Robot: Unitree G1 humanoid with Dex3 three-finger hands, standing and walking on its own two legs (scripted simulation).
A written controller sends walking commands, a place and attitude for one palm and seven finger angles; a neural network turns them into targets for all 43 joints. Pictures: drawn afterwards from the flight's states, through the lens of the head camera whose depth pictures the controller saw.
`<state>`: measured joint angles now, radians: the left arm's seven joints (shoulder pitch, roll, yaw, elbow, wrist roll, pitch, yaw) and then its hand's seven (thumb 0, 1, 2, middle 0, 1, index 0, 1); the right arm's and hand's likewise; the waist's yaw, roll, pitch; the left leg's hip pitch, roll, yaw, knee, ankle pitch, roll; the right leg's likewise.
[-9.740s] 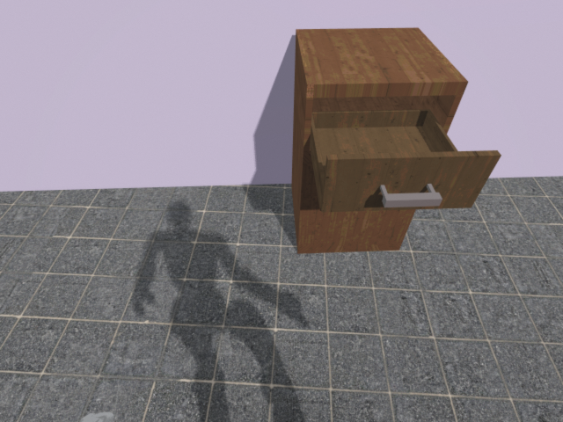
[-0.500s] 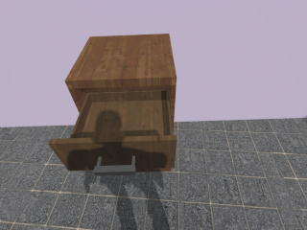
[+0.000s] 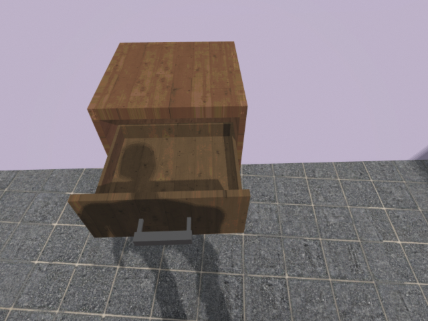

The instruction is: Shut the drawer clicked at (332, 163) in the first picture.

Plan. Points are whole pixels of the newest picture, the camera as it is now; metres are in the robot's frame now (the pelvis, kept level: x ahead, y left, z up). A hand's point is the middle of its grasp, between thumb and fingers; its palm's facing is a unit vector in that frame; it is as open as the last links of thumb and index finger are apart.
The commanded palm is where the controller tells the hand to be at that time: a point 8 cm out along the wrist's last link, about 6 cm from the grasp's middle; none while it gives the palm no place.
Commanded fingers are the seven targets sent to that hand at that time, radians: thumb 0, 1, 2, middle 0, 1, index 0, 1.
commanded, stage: look again from close up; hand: left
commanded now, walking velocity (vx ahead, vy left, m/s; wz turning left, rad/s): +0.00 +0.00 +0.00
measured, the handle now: (164, 229) +0.35 +0.14 -0.11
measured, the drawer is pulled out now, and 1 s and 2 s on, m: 0.29 0.29 0.29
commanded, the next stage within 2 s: raise the hand and make a fist in 0.40 s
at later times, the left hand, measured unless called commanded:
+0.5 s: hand out of the picture +0.04 +0.16 -0.18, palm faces +0.03 -0.98 -0.18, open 7.3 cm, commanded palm +0.12 +0.21 -0.07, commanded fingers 0.00 0.90 0.90 -0.22 -0.32 -0.22 -0.32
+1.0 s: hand out of the picture +0.14 +0.14 -0.08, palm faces +0.25 -0.97 -0.06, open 5.6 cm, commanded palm +0.12 +0.19 -0.05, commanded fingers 0.00 0.90 0.90 -0.72 -0.86 -0.72 -0.86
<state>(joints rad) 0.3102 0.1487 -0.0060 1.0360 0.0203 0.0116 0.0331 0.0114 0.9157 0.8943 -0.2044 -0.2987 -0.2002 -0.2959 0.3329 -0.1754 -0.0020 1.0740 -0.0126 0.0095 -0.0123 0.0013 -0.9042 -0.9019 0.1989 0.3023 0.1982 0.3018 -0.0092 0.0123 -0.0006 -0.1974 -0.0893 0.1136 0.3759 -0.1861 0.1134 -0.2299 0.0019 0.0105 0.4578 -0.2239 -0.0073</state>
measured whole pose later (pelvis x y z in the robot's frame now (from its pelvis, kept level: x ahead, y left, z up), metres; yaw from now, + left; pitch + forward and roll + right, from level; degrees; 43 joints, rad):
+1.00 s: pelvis +0.00 -0.07 -0.09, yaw +5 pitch +13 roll +1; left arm 0.62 0.19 0.09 0.02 -0.19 -0.49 -0.12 0.02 0.90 0.89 -0.54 -0.66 -0.54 -0.65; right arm 0.10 -0.26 -0.06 0.47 0.01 -0.19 0.00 0.01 -0.90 -0.90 0.20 0.30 0.20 0.30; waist 0.04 -0.06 -0.15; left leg -0.86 -0.03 0.02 1.15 -0.53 0.03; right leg -0.87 0.05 -0.13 1.13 -0.51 -0.13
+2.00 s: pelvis +0.01 -0.02 -0.08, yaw +5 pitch +13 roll -2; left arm 0.72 0.14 -0.15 -0.32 -0.12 -0.35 -0.04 0.02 0.90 0.90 -1.39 -1.59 -1.39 -1.58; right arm 0.23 -0.20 0.04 0.38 0.02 -0.13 0.01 0.01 -0.90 -0.90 0.20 0.30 0.20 0.30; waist 0.01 0.03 -0.16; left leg -0.81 -0.05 0.03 1.11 -0.52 0.08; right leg -0.81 0.04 -0.10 1.06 -0.48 -0.06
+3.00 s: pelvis +0.02 -0.04 -0.11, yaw +4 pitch +18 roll -1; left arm 0.59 0.14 -0.11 -0.17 -0.10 -0.42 -0.01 0.02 0.90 0.90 -1.40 -1.60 -1.40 -1.60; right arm 0.23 -0.21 0.02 0.43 0.01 -0.08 0.01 0.01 -0.90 -0.90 0.20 0.30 0.20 0.30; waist -0.01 0.02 -0.19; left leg -0.97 -0.03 0.02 1.23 -0.58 0.06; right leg -0.97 0.05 -0.12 1.19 -0.54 -0.09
